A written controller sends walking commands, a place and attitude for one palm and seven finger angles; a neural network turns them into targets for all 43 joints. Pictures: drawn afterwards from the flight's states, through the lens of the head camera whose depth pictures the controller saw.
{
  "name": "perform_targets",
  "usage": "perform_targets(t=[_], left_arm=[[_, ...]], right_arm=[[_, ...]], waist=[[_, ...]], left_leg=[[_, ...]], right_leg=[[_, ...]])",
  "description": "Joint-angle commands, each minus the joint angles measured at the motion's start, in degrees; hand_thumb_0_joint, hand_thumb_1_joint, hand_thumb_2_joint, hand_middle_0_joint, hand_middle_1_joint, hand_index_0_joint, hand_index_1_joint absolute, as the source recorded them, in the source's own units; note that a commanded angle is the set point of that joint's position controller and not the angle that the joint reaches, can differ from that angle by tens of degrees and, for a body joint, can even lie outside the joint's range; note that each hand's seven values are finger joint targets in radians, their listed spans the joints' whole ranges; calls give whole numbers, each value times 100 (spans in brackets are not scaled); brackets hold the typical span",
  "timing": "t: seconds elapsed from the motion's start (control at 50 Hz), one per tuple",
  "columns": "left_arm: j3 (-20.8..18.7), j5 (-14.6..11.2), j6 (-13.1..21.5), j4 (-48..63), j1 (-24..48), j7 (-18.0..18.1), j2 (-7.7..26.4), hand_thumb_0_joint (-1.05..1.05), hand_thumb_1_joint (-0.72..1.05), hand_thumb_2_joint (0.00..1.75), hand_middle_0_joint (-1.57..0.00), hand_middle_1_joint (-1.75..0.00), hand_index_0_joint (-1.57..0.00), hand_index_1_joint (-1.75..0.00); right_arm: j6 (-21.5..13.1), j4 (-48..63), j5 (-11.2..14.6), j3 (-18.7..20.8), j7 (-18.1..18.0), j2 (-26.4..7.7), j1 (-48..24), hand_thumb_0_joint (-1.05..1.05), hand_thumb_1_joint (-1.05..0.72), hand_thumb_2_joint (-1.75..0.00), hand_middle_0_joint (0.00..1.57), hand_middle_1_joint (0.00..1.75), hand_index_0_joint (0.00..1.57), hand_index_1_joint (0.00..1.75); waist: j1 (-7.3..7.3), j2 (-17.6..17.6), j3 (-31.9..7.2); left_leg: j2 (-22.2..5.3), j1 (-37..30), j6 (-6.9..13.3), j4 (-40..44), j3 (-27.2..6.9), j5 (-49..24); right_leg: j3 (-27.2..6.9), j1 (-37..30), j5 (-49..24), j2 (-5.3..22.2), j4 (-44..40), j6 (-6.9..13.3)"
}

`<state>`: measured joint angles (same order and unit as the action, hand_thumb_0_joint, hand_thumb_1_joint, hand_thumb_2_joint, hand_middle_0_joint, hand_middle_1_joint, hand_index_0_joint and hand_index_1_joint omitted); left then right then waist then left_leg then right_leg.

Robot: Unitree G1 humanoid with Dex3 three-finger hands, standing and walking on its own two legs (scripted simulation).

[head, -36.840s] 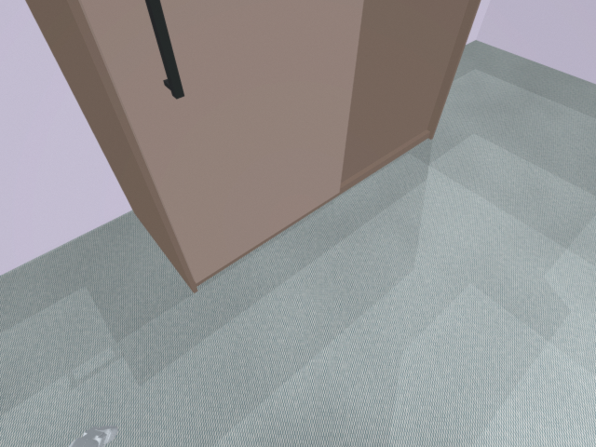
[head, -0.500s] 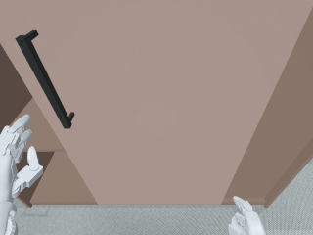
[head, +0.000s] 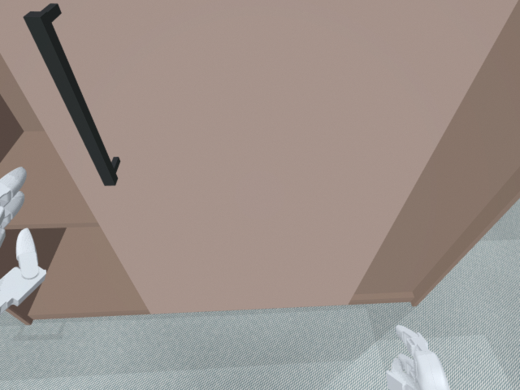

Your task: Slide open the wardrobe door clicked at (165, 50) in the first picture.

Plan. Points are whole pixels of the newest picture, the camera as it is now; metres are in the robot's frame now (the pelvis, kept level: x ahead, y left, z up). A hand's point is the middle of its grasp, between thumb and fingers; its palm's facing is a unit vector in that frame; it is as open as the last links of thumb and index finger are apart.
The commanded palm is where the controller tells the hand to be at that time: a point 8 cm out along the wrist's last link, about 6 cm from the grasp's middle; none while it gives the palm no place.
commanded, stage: step back with the hand held close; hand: left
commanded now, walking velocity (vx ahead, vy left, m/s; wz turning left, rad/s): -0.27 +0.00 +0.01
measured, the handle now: (85, 108) +0.48 +0.32 +0.19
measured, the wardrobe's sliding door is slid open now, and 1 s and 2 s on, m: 0.46 0.46 0.46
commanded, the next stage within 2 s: stop stepping back and stand still in 0.56 s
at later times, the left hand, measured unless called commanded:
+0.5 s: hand out of the picture +0.12 +0.30 +0.17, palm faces +0.48 -0.79 -0.38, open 7.4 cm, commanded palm +0.04 +0.33 +0.18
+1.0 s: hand out of the picture +0.05 +0.32 +0.17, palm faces +0.37 -0.82 -0.43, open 7.4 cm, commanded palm +0.00 +0.36 +0.18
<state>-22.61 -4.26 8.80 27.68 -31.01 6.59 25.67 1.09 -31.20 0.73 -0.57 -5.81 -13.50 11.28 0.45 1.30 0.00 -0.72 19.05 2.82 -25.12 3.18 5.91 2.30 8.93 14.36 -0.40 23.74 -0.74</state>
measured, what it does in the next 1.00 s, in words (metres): walks backwards: right foot, then left foot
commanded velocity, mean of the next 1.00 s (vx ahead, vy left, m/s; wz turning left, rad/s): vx -0.15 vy -0.02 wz -0.04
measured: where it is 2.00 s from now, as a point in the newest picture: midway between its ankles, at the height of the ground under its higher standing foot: outside the picture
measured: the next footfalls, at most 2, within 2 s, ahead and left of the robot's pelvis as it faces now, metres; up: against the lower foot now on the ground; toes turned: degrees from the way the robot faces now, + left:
right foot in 0.62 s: -0.09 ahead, -0.10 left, +0.00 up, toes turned +3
left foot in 0.76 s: +0.02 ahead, +0.11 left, +0.00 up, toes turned +0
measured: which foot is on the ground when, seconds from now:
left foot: down 0.00-0.64, up 0.66-0.74, down 0.76-1.00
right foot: down 0.00-0.44, up 0.46-0.60, down 0.62-0.78, up 0.80-0.98, down 1.00-1.00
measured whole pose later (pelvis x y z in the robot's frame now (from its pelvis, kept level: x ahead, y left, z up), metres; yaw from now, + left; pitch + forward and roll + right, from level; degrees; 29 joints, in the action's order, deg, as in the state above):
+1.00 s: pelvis -0.15 +0.06 +0.00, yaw -1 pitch +2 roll -2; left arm -24.3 -2.5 10.5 32.7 -33.2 8.0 25.9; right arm -7.7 -33.9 -1.2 -1.6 -3.1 -9.0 16.5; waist -0.8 -3.1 -2.3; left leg 2.8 22.8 -0.1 -21.6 3.2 10.1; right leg 1.6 6.6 23.6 -4.4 20.9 3.5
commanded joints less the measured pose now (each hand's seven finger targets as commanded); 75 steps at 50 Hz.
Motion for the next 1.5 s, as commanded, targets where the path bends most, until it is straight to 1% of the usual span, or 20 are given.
perform_targets(t=[0.0,0.3,0.36,0.44,0.54,0.6,0.64,0.7,0.74,0.78,0.92,0.96,1.02,1.1,1.12,1.14,1.18,1.22,1.3,1.48], left_arm=[[-849,74,521,1093,297,161,871,0,90,90,-20,-30,-20,-30],[-480,132,712,1101,1140,343,843,0,90,90,-20,-30,-20,-30],[-520,122,737,1166,1189,350,904,0,90,90,-20,-30,-20,-30],[-1088,195,908,1496,1071,238,1236,0,90,90,-20,-30,-20,-30],[-1013,-77,930,1627,-106,166,1045,0,90,90,-20,-30,-20,-30],[-914,-60,1057,1434,569,228,1197,0,90,90,-20,-30,-20,-30],[-559,29,816,1044,864,246,979,0,90,90,-20,-30,-20,-30],[-567,135,589,710,1130,279,944,0,90,90,-20,-30,-20,-30],[-726,186,659,1079,1553,299,1088,0,90,90,-20,-30,-20,-30],[-851,195,765,1299,1164,254,1009,0,90,90,-20,-30,-20,-30],[-697,145,465,1617,-155,240,838,0,90,90,-20,-30,-20,-30],[-835,117,425,1285,-40,213,942,0,90,90,-20,-30,-20,-30],[-658,72,320,712,602,246,725,0,90,90,-20,-30,-20,-30],[-412,207,335,721,1428,355,731,0,90,90,-20,-30,-20,-30],[-466,212,387,889,1447,369,789,0,90,90,-20,-30,-20,-30],[-511,182,458,1345,1538,357,840,0,90,90,-20,-30,-20,-30],[-744,164,618,1654,1365,299,1177,0,90,90,-20,-30,-20,-30],[-779,181,572,1923,811,278,1065,0,90,90,-20,-30,-20,-30],[-719,264,583,1657,68,304,770,0,90,90,-20,-30,-20,-30],[-718,145,541,707,405,244,854,0,90,90,-20,-30,-20,-30]], right_arm=[[-503,949,7,272,-47,-809,-726,0,-90,-90,20,30,20,30],[-879,357,-84,298,-34,-644,-429,0,-90,-90,20,30,20,30],[-912,413,-66,261,-74,-682,-520,0,-90,-90,20,30,20,30],[-964,665,-147,370,-42,-722,-701,0,-90,-90,20,30,20,30],[-1010,593,-156,423,226,-532,-434,0,-90,-90,20,30,20,30],[-879,333,-132,370,197,-474,-281,0,-90,-90,20,30,20,30],[-940,236,-67,437,149,-568,-395,0,-90,-90,20,30,20,30],[-915,231,-67,235,7,-583,-475,0,-90,-90,20,30,20,30],[-1096,343,7,273,-107,-758,-538,0,-90,-90,20,30,20,30],[-1225,360,-66,308,-36,-707,-349,0,-90,-90,20,30,20,30],[-1129,444,-148,325,204,-528,-198,0,-90,-90,20,30,20,30],[-940,317,-210,334,192,-461,-89,0,-90,-90,20,30,20,30],[-855,146,-120,398,136,-545,-221,0,-90,-90,20,30,20,30],[-853,72,-70,273,49,-593,-382,0,-90,-90,20,30,20,30],[-916,107,-78,258,3,-647,-364,0,-90,-90,20,30,20,30],[-1028,256,-49,310,-34,-784,-422,0,-90,-90,20,30,20,30],[-1219,183,-160,200,77,-513,-352,0,-90,-90,20,30,20,30],[-1264,222,-216,215,195,-464,-353,0,-90,-90,20,30,20,30],[-1255,222,-211,229,246,-476,-224,0,-90,-90,20,30,20,30],[-1139,228,-175,220,63,-501,-184,0,-90,-90,20,30,20,30]], waist=[[128,982,-453],[-97,-310,-334],[-92,302,-150],[162,1720,-558],[127,1241,-1349],[-78,-477,-926],[-52,-1418,-483],[-155,-121,211],[-2,1103,-34],[24,1673,-651],[41,850,-778],[-21,-198,-673],[-140,-1395,-294],[-263,-180,365],[-235,521,345],[-223,1602,314],[-150,1446,-62],[-46,869,36],[-33,1356,-237],[-87,274,-703]], left_leg=[[-825,972,275,1660,-1456,2939],[-84,-1403,-246,-879,-652,1220],[-355,-929,-199,48,-1150,1842],[-1418,1776,248,2331,-2479,4006],[-1000,-172,-352,1323,-1198,1928],[-275,-1610,-543,-1258,-355,848],[103,-1482,-537,-2721,-490,1464],[-175,-494,-271,-474,-740,1184],[-890,-82,30,1023,-1846,1427],[-1370,482,-96,2410,-2765,4434],[-409,275,-756,1545,-843,2573],[-1,-248,-524,-392,-230,1530],[-15,-259,-398,-2862,-653,1428],[-241,-250,-137,-1078,-363,1728],[-287,-356,-11,-144,-676,2073],[-1035,-803,284,769,-2092,2207],[-1795,-521,326,1968,-3924,3572],[-1648,90,96,2094,-3262,3574],[-1095,218,-27,1841,-1558,2709],[-638,-611,-416,637,-980,-488]], right_leg=[[-147,-736,86,-251,549,-1],[-1025,2501,1463,638,-1157,485],[-590,2184,1486,177,-598,264],[-221,-607,764,-703,2098,127],[-115,23,990,-411,205,363],[-1625,2173,675,1119,-1420,793],[-1821,3244,1672,1611,-1582,1069],[-996,2099,606,744,-248,484],[-431,1144,500,-162,599,85],[-279,193,1270,-618,1744,93],[49,-891,1014,-502,-443,372],[-786,67,949,526,-1138,753],[-1848,1898,2798,1628,-1316,1369],[-1101,1690,2308,1152,-309,976],[-667,1626,2095,599,504,738],[-166,2055,1640,15,1621,353],[-412,1998,1683,-280,3145,190],[-476,1500,1075,-134,3060,247],[141,362,845,-256,1515,187],[-239,-549,-1181,169,-252,205]])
